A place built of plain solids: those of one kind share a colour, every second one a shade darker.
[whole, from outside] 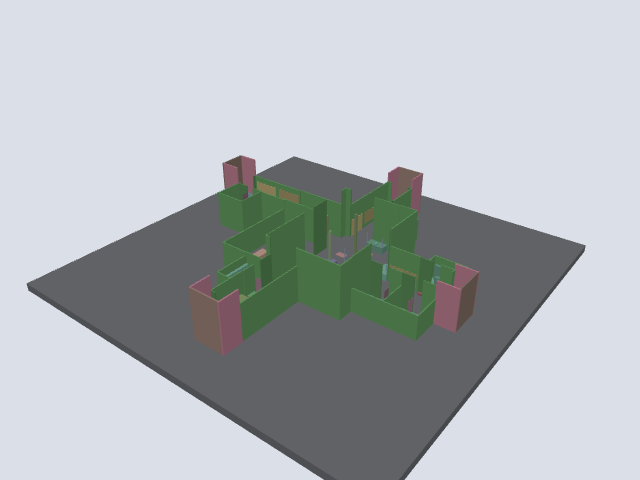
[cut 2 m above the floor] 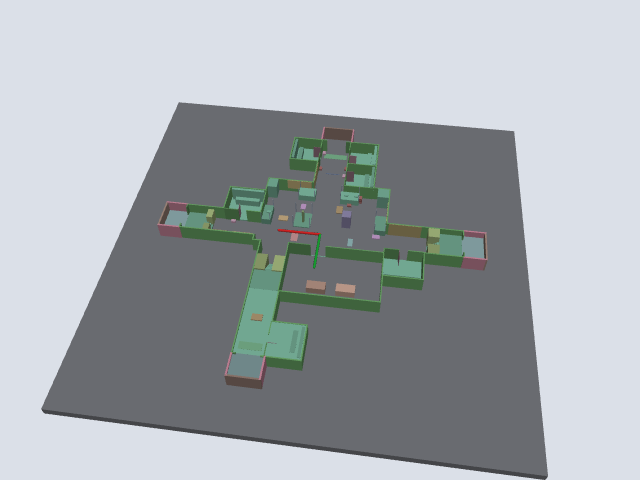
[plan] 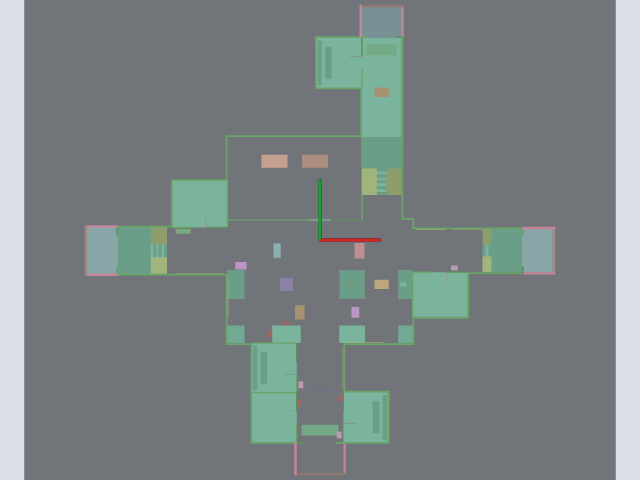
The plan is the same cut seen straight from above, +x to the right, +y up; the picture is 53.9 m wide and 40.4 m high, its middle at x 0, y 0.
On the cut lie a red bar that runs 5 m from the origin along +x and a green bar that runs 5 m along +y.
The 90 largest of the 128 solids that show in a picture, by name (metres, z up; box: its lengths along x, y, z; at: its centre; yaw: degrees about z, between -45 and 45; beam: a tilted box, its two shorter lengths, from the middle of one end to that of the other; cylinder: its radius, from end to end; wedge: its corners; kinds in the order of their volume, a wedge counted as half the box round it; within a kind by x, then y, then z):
{
 "piece_1": {"box": [2.76, 3.89, 1.16], "at": [-15.62, -0.9, 0.53]},
 "piece_2": {"box": [4.61, 3.92, 0.21], "at": [-10.08, 3.0, 0.06]},
 "piece_3": {"box": [3.11, 0.55, 0.95], "at": [-10.08, 3.96, 0.58]},
 "piece_4": {"box": [4.21, 0.35, 2.05], "at": [-10.08, 4.71, 1.14]},
 "piece_5": {"box": [1.42, 2.45, 0.95], "at": [-7.07, -3.75, 0.42]},
 "piece_6": {"box": [0.35, 3.76, 2.05], "at": [-5.46, -14.92, 1.14]},
 "piece_7": {"box": [0.35, 3.76, 2.05], "at": [-5.46, -10.76, 1.14]},
 "piece_8": {"box": [0.55, 2.66, 0.95], "at": [-4.71, -14.92, 0.58]},
 "piece_9": {"box": [0.55, 2.66, 0.95], "at": [-4.71, -10.76, 0.58]},
 "piece_10": {"box": [3.75, 4.16, 0.21], "at": [-3.84, -14.92, 0.06]},
 "piece_11": {"box": [3.75, 4.16, 0.21], "at": [-3.84, -10.76, 0.06]},
 "piece_12": {"box": [2.4, 1.48, 0.95], "at": [-2.81, -7.94, 0.42]},
 "piece_13": {"box": [0.35, 3.76, 2.05], "at": [-0.03, 14.92, 2.94]},
 "piece_14": {"box": [0.55, 2.66, 0.95], "at": [0.72, 14.92, 2.39]},
 "piece_15": {"box": [3.81, 4.16, 2.01], "at": [1.63, 14.92, 0.96]},
 "piece_16": {"box": [2.17, 1.48, 0.95], "at": [2.71, -7.94, 0.42]},
 "piece_17": {"box": [3.75, 4.16, 0.21], "at": [3.84, -14.92, 0.06]},
 "piece_18": {"box": [0.55, 2.66, 0.95], "at": [4.71, -14.92, 0.58]},
 "piece_19": {"box": [3.32, 2.66, 1.85], "at": [5.19, 7.34, 0.88]},
 "piece_20": {"box": [3.32, 8.32, 1.85], "at": [5.19, 12.84, 0.88]},
 "piece_21": {"box": [0.35, 3.76, 2.05], "at": [5.46, -14.92, 1.14]},
 "piece_22": {"box": [1.2, 2.45, 0.95], "at": [7.19, -3.75, 0.42]},
 "piece_23": {"box": [4.21, 0.35, 2.05], "at": [10.09, -6.22, 1.14]},
 "piece_24": {"box": [3.11, 0.55, 0.95], "at": [10.09, -5.47, 0.58]},
 "piece_25": {"box": [4.61, 3.77, 0.21], "at": [10.09, -4.59, 0.06]},
 "piece_26": {"box": [2.56, 3.62, 0.67], "at": [15.72, -0.9, 0.28]},
 "wall_1": {"box": [4.76, 0.15, 4.85], "at": [-14.77, 1.12, 2.38]},
 "wall_2": {"box": [0.15, 4.04, 3.21], "at": [-12.46, 3.09, 1.55]},
 "wall_3": {"box": [9.41, 0.15, 4.85], "at": [-12.44, -2.92, 2.38]},
 "wall_4": {"box": [1.8, 0.12, 4.85], "at": [-11.49, 1.05, 2.38]},
 "wall_5": {"box": [4.73, 0.15, 3.21], "at": [-10.17, 5.04, 1.55]},
 "wall_6": {"box": [1.8, 0.12, 4.85], "at": [-8.68, 1.05, 2.38]},
 "wall_7": {"box": [0.15, 5.99, 7.06], "at": [-7.86, -5.84, 3.48]},
 "wall_8": {"box": [0.15, 3.86, 3.65], "at": [-7.86, 6.89, 1.77]},
 "wall_9": {"box": [0.12, 3.27, 3.65], "at": [-7.78, 3.33, 1.77]},
 "wall_10": {"box": [2.22, 0.15, 7.06], "at": [-6.82, -8.76, 3.48]},
 "wall_11": {"box": [0.15, 4.31, 3.21], "at": [-5.78, -15.0, 1.55]},
 "wall_12": {"box": [0.15, 4.13, 3.21], "at": [-5.78, -10.78, 1.55]},
 "wall_13": {"box": [6.88, 0.12, 7.06], "at": [-4.34, 1.7, 3.48]},
 "wall_14": {"box": [3.9, 0.15, 3.21], "at": [-3.91, -17.08, 1.55]},
 "wall_15": {"box": [3.75, 0.12, 3.21], "at": [-3.84, -12.84, 1.55]},
 "wall_16": {"box": [3.75, 0.12, 7.06], "at": [-3.84, -8.68, 3.48]},
 "wall_17": {"box": [11.46, 0.15, 3.65], "at": [-2.2, 8.75, 1.77]},
 "wall_18": {"box": [0.15, 4.46, 5.01], "at": [-0.35, 14.92, 2.46]},
 "wall_19": {"box": [3.93, 0.15, 5.01], "at": [1.54, 12.76, 2.46]},
 "wall_20": {"box": [3.96, 0.15, 5.01], "at": [1.55, 17.07, 2.46]},
 "wall_21": {"box": [0.15, 4.2, 4.85], "at": [2.04, -10.74, 2.38]},
 "wall_22": {"box": [2.63, 0.12, 7.06], "at": [2.22, 1.7, 3.48]},
 "wall_23": {"box": [0.15, 4.2, 4.95], "at": [3.46, 10.73, 2.43]},
 "wall_24": {"box": [0.12, 6.98, 5.05], "at": [3.53, 5.18, 2.48]},
 "wall_25": {"box": [3.9, 0.15, 3.21], "at": [3.92, -17.08, 1.55]},
 "wall_26": {"box": [3.87, 0.15, 3.21], "at": [3.93, -12.77, 1.55]},
 "wall_27": {"box": [5.97, 0.15, 7.06], "at": [4.95, -8.76, 3.48]},
 "wall_28": {"box": [0.15, 4.46, 3.21], "at": [5.79, -14.92, 1.55]},
 "wall_29": {"box": [0.15, 7.06, 5.05], "at": [6.92, 5.18, 2.48]},
 "wall_30": {"box": [0.15, 8.51, 4.95], "at": [6.92, 12.89, 2.43]},
 "wall_31": {"box": [1.08, 0.15, 7.06], "at": [7.39, 1.77, 3.48]},
 "wall_32": {"box": [0.12, 3.77, 7.06], "at": [7.79, -4.59, 3.48]},
 "wall_33": {"box": [0.15, 2.36, 7.06], "at": [7.86, -7.65, 3.48]},
 "wall_34": {"box": [4.73, 0.15, 3.21], "at": [10.18, -6.54, 1.55]},
 "wall_35": {"box": [1.8, 0.12, 4.85], "at": [11.49, -2.71, 2.38]},
 "wall_36": {"box": [9.41, 0.15, 4.85], "at": [12.45, 0.98, 2.38]},
 "wall_37": {"box": [0.15, 3.88, 3.21], "at": [12.47, -4.68, 1.55]},
 "wall_38": {"box": [4.76, 0.15, 4.85], "at": [14.77, -2.78, 2.38]},
 "street_1": {"box": [2.6, 3.89, 1.16], "at": [-18.3, -0.9, 0.53]},
 "street_2": {"box": [3.32, 2.6, 1.85], "at": [5.19, 18.3, 0.88]},
 "street_3": {"box": [2.6, 3.62, 0.67], "at": [18.3, -0.9, 0.28]},
 "wing_1": {"box": [2.78, 0.2, 6.66], "at": [-18.41, -2.94, 3.28]},
 "wing_2": {"box": [2.78, 0.2, 6.66], "at": [-18.41, 1.15, 3.28]},
 "wing_3": {"box": [0.2, 2.78, 5.55], "at": [-2.06, -18.41, 2.73]},
 "wing_4": {"box": [0.2, 2.78, 5.55], "at": [2.07, -18.41, 2.73]},
 "wing_5": {"box": [0.2, 2.78, 7.35], "at": [3.43, 18.41, 3.63]},
 "wing_6": {"box": [0.2, 2.78, 7.35], "at": [6.95, 18.41, 3.63]},
 "wing_7": {"box": [2.78, 0.2, 6.17], "at": [18.41, -2.81, 3.03]},
 "wing_8": {"box": [2.78, 0.2, 6.17], "at": [18.41, 1.01, 3.03]},
 "cheek_1": {"box": [1.36, 1.38, 2.1], "at": [-13.56, -2.15, 1.0]},
 "cheek_2": {"box": [1.36, 1.38, 2.1], "at": [-13.56, 0.35, 1.0]},
 "cheek_3": {"box": [1.25, 2.23, 2.8], "at": [4.16, 4.9, 1.35]},
 "cheek_4": {"box": [1.25, 2.23, 2.8], "at": [6.22, 4.9, 1.35]},
 "cheek_5": {"box": [0.76, 1.32, 1.62], "at": [14.06, -2.05, 0.76]},
 "cheek_6": {"box": [0.76, 1.32, 1.62], "at": [14.06, 0.25, 0.76]},
 "opp_1": {"box": [0.2, 4.29, 6.66], "at": [-19.7, -0.9, 3.28]},
 "opp_2": {"box": [4.33, 0.2, 5.55], "at": [0.0, -19.7, 2.73]},
 "opp_3": {"box": [3.72, 0.2, 7.35], "at": [5.19, 19.7, 3.63]},
 "opp_4": {"box": [0.2, 4.01, 6.17], "at": [19.7, -0.9, 3.03]},
 "store_1": {"box": [1.42, 1.48, 2.45], "at": [-7.07, -7.94, 1.18]},
 "store_2": {"box": [1.2, 1.48, 2.45], "at": [7.19, -7.94, 1.18]},
 "slab_1": {"box": [2.2, 1.1, 0.95], "at": [-3.82, 6.62, 0.42]},
 "slab_2": {"box": [2.2, 1.1, 0.95], "at": [-0.42, 6.62, 0.42]},
 "pillar_1": {"box": [1.1, 1.1, 3.25], "at": [-2.81, -3.75, 1.57]}
}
